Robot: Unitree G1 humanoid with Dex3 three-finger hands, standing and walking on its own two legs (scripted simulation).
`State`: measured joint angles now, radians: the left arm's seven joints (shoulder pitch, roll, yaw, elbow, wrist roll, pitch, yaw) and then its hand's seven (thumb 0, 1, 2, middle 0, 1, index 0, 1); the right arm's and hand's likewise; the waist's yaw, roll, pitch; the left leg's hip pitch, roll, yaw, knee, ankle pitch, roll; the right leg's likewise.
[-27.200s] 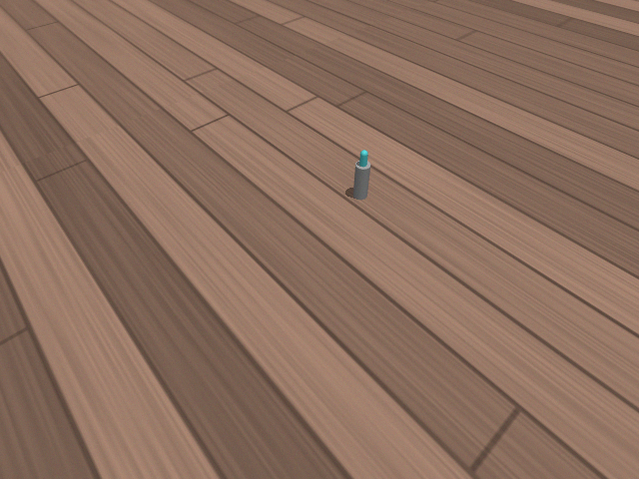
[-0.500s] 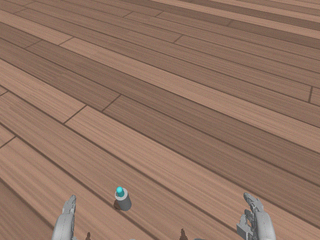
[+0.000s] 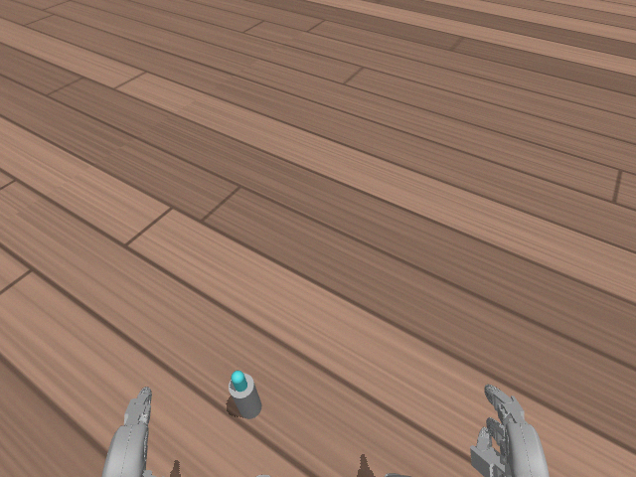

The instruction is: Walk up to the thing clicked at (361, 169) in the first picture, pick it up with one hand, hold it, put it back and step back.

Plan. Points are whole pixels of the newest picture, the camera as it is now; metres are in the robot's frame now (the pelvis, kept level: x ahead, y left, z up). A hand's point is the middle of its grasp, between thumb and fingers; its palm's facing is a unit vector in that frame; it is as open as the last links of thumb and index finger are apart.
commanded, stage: stand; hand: left
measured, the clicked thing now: (244, 392) +0.43 +0.21 -0.59
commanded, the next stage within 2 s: none
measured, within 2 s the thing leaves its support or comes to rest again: neither
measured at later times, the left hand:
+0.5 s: hand (170, 474) +0.16 +0.20 -0.09, palm faces -0.02 -0.94 -0.34, open 10.1 cm
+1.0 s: hand out of the picture +0.04 +0.26 -0.11, palm faces +0.00 -0.94 -0.35, open 7.4 cm
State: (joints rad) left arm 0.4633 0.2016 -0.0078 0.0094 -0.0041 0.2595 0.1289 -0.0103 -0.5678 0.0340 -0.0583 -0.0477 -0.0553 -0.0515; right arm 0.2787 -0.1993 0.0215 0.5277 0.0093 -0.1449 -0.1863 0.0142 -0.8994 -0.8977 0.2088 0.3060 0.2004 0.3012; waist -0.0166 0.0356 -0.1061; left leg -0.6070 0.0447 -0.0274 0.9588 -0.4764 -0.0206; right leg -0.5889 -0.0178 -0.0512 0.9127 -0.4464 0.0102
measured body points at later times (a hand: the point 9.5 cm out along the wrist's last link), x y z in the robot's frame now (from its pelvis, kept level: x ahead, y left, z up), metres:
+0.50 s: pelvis +0.00 +0.00 +0.01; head +0.02 +0.00 +0.46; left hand +0.16 +0.25 -0.06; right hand +0.15 -0.26 -0.09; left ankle +0.01 +0.13 -0.69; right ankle +0.01 -0.13 -0.69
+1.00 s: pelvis +0.00 +0.01 +0.05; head +0.00 +0.00 +0.50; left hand +0.04 +0.30 -0.08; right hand +0.07 -0.27 -0.09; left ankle +0.01 +0.13 -0.69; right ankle +0.01 -0.13 -0.69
